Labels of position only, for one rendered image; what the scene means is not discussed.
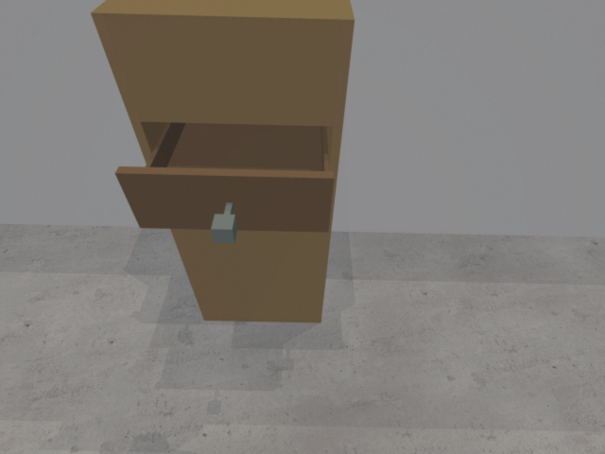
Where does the handle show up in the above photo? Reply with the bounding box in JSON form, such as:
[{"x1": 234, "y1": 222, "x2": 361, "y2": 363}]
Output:
[{"x1": 211, "y1": 202, "x2": 237, "y2": 243}]

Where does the drawer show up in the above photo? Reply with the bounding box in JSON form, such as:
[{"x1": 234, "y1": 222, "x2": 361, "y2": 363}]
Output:
[{"x1": 115, "y1": 122, "x2": 334, "y2": 233}]

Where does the cabinet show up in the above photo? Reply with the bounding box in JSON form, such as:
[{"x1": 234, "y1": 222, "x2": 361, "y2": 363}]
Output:
[{"x1": 91, "y1": 0, "x2": 354, "y2": 323}]

